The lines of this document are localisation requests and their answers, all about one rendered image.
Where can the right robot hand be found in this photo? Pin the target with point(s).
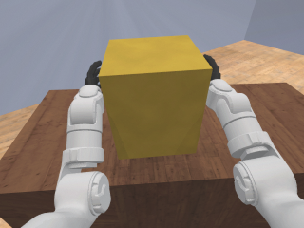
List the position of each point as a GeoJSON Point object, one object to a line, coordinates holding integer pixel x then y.
{"type": "Point", "coordinates": [215, 72]}

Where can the robot left upper arm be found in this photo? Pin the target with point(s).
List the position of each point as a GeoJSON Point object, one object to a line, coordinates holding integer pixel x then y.
{"type": "Point", "coordinates": [80, 198]}

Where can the left robot forearm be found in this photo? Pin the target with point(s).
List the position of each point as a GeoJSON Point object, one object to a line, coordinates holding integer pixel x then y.
{"type": "Point", "coordinates": [84, 132]}

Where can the pedestal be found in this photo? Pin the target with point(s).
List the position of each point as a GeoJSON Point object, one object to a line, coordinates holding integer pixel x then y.
{"type": "Point", "coordinates": [195, 190]}

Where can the right robot forearm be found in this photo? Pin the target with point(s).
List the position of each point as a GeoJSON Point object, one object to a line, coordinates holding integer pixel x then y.
{"type": "Point", "coordinates": [246, 139]}

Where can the robot right upper arm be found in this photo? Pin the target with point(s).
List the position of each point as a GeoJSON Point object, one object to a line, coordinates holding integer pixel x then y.
{"type": "Point", "coordinates": [268, 184]}

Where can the left robot hand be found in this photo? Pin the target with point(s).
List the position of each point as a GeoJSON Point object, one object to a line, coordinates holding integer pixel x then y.
{"type": "Point", "coordinates": [91, 77]}

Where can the carton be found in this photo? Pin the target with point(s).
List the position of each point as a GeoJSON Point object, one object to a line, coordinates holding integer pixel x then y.
{"type": "Point", "coordinates": [155, 91]}

